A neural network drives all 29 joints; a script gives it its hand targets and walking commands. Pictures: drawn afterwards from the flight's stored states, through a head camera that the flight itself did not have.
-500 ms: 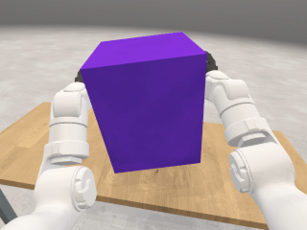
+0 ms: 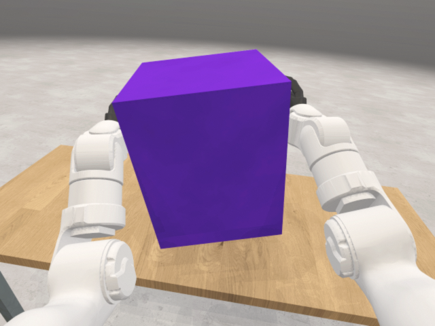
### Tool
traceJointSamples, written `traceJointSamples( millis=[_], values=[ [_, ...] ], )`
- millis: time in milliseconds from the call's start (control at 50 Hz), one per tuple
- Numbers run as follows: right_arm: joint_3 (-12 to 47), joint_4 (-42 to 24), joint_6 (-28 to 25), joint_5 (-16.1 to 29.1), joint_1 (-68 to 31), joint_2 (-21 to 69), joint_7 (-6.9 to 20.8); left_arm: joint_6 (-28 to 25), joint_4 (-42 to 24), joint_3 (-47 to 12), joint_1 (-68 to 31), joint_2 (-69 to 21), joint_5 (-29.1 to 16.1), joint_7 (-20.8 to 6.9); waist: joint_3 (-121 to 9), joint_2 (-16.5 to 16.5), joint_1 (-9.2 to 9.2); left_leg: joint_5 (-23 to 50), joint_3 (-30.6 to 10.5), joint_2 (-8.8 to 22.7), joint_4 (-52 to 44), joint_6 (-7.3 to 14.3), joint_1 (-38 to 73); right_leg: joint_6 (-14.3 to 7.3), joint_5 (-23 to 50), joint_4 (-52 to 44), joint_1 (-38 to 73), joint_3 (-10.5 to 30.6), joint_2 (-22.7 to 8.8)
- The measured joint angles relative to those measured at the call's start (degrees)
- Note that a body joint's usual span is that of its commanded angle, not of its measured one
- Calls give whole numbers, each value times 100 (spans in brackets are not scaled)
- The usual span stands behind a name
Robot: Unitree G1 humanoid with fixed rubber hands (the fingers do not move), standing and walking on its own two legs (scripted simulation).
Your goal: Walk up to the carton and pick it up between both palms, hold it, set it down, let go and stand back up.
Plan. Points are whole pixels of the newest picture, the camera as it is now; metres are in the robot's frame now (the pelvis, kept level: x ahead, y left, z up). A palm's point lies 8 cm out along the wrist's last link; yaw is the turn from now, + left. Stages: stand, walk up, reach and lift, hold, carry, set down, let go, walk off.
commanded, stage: hold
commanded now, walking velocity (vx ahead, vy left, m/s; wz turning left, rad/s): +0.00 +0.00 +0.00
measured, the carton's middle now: (209, 146) +0.37 -0.01 +0.25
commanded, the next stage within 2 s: none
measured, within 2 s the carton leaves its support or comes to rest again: neither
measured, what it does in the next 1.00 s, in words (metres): stands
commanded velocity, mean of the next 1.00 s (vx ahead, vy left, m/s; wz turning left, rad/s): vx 0.00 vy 0.00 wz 0.00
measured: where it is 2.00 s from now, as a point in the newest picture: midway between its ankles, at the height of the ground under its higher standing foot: outside the picture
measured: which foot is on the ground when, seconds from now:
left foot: down 0.00-1.00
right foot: down 0.00-1.00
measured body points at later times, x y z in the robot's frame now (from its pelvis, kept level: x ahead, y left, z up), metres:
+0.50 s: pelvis +0.00 +0.00 +0.00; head -0.09 +0.02 +0.44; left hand +0.40 +0.15 +0.27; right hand +0.39 -0.16 +0.31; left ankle +0.00 +0.13 -0.75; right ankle +0.02 -0.12 -0.75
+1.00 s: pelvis +0.00 +0.00 +0.00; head -0.09 +0.03 +0.44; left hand +0.39 +0.15 +0.28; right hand +0.38 -0.16 +0.31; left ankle +0.00 +0.13 -0.75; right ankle +0.02 -0.12 -0.75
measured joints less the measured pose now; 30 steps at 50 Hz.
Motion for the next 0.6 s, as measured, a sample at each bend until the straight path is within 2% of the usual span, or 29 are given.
traceJointSamples(
  millis=[260, 600],
  values=[
    [-214, 232, -8, -150, -208, 19, 40, -92, 319, 41, -247, 57, 5, -5, -18, -23, 19, 50, -6, -26, -21, 8, -96, 7, 29, 5, -101, 15, -18],
    [-13, 14, -43, -34, 17, 4, 19, -103, 107, -44, -29, 38, -59, 37, -43, 17, -27, 5, -35, 0, -1, -6, -73, -7, -6, -16, -46, 13, 18]
  ],
)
